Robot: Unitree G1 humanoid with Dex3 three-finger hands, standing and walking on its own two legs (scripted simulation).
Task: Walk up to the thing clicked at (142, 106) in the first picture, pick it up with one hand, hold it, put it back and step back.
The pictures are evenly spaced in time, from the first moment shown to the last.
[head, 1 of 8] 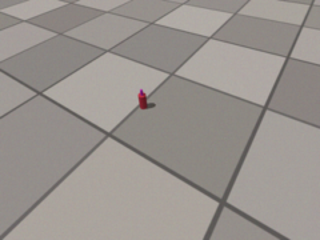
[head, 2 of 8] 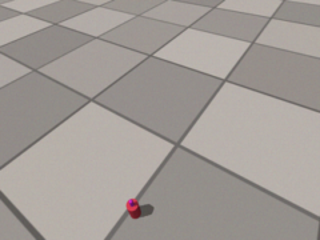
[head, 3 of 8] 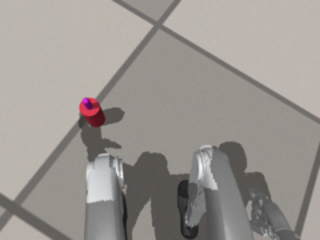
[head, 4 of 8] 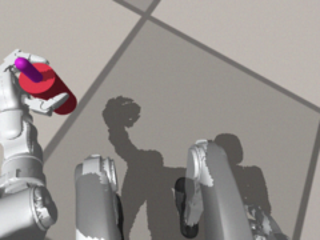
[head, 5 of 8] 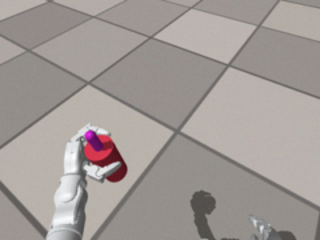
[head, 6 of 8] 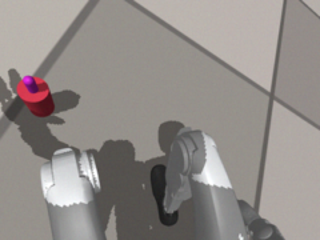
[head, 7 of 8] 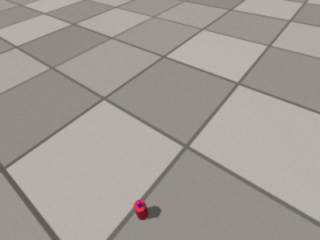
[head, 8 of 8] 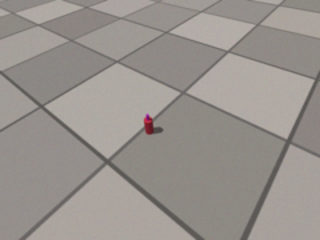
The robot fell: no
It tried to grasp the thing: yes
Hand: left
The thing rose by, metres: 0.68
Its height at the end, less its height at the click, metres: +0.00
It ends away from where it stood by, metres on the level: 0.02
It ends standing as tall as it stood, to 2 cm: yes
